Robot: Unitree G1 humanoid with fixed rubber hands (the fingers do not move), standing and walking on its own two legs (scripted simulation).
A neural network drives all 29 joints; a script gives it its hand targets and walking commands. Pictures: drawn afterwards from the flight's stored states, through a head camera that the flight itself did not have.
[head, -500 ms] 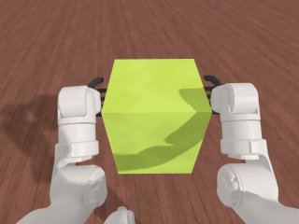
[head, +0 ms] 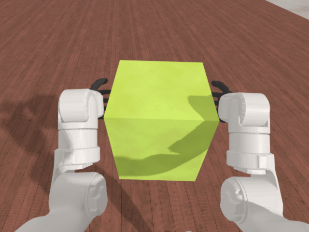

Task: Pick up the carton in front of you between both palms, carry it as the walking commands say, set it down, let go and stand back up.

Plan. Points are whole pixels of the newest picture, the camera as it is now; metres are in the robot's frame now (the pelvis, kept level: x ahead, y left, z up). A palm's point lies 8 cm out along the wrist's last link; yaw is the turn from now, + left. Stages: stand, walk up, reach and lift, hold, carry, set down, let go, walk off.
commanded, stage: carry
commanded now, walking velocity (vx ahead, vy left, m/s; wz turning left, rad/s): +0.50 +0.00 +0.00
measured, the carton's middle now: (159, 123) +0.38 +0.00 +0.12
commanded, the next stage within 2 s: none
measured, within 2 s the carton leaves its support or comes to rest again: neither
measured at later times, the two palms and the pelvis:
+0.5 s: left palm (121, 77) +0.61 +0.13 +0.11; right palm (204, 79) +0.61 -0.17 +0.10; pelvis +0.28 -0.02 +0.02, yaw +0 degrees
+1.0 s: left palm (124, 46) +0.87 +0.14 +0.11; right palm (189, 47) +0.86 -0.16 +0.11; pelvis +0.61 +0.00 +0.01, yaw -1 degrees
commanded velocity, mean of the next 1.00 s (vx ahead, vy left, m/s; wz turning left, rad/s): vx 0.50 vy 0.00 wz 0.00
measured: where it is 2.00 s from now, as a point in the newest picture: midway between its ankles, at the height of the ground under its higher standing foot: (154, 121)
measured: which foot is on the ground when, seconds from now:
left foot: down 0.00-0.08, up 0.10-0.58, down 0.60-1.00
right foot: up 0.00-0.04, down 0.06-0.62, up 0.64-1.00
